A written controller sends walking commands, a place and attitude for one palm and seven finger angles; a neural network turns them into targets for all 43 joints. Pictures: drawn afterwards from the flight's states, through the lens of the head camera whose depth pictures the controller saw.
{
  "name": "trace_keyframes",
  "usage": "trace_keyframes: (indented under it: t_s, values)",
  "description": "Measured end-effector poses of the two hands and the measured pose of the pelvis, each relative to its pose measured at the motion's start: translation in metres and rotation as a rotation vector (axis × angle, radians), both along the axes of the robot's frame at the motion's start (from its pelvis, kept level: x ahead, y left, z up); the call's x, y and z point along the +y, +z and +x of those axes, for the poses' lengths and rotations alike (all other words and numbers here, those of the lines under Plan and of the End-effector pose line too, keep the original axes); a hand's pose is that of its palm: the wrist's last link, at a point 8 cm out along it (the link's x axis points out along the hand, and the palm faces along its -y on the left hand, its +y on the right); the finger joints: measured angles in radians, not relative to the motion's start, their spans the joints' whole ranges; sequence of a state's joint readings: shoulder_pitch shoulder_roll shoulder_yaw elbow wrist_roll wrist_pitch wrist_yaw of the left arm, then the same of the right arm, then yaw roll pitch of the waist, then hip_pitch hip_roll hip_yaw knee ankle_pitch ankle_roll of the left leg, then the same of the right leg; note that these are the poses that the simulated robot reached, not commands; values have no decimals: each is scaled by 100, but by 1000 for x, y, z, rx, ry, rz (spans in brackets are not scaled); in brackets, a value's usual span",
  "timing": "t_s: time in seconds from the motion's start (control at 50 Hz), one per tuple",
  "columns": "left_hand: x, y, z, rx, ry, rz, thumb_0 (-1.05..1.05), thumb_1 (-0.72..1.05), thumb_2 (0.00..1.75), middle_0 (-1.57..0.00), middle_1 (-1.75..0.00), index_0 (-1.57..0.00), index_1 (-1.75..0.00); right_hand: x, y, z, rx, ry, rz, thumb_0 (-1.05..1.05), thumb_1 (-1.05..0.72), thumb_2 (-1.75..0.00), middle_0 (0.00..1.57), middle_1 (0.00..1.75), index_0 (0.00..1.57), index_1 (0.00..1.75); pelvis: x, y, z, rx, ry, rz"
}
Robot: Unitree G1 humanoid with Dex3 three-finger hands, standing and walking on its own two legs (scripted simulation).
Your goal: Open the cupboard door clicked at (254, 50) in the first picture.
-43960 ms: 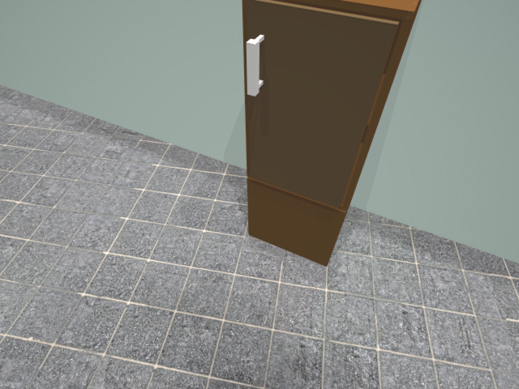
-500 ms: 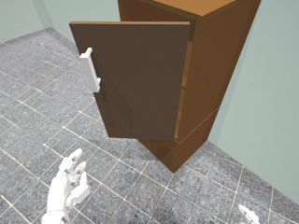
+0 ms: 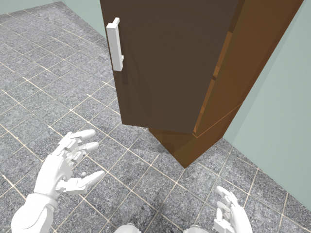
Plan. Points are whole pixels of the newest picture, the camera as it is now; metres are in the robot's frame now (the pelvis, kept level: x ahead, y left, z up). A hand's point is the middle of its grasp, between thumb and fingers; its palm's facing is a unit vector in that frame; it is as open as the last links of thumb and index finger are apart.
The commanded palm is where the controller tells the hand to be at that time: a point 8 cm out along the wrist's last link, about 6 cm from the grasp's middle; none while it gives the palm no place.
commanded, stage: raise the hand with hooked fingers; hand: left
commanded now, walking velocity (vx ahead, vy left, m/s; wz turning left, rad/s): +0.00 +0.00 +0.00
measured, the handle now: (117, 45) +0.59 +0.17 +0.16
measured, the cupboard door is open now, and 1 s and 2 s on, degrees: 42 42 42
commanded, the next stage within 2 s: move the hooked fingers beside the handle in 1.38 s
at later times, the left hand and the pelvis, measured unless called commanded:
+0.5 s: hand (56, 136) +0.28 +0.24 +0.13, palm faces +0.00 -1.00 -0.06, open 13.3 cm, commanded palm +0.25 +0.29 +0.14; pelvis +0.02 +0.00 +0.03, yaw -1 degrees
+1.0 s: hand (44, 100) +0.32 +0.26 +0.19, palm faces +0.00 -1.00 -0.05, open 14.0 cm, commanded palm +0.29 +0.30 +0.18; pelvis +0.02 -0.02 +0.05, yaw -1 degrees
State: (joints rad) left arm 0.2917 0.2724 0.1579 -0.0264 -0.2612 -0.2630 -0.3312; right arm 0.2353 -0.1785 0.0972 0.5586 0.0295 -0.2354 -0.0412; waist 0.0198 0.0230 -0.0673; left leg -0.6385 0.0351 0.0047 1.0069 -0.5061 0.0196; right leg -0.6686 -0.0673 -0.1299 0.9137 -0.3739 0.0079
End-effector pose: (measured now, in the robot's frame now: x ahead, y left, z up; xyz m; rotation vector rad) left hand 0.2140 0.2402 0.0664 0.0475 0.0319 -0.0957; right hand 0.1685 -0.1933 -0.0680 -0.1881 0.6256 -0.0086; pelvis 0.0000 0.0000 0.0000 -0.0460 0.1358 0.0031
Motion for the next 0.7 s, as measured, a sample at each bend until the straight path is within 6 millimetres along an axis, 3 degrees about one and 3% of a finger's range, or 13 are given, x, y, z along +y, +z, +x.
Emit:
trace_keyframes:
  t_s: [0.1,0.2,0.36,0.54,0.7]
  values:
    - [16,12,12,26,41,-2,1,14,57,-25,-79,-26,-79,-11,2,-29,54,-73,-18,2,-90,-89,20,30,20,30,6,10,6,-10,-19,9]
    - [29,26,18,-16,68,16,1,3,52,-26,-86,-26,-86,-34,12,-37,59,-96,-84,2,-90,-89,20,30,20,30,9,16,10,-21,-20,9]
    - [41,42,31,-36,70,20,0,-16,44,-27,-98,-28,-98,-52,36,-10,-24,-105,-142,2,-90,-90,20,30,20,30,9,25,17,-51,-17,10]
    - [58,72,47,-65,103,11,0,-37,35,-29,-111,-29,-112,-39,52,25,-103,-52,-99,2,-90,-90,20,30,20,30,1,35,23,-92,-10,15]
    - [67,95,60,-72,108,10,0,-47,31,-29,-118,-30,-118,-34,52,30,-87,-30,-69,2,-90,-90,20,30,20,30,-6,41,25,-117,-8,19]
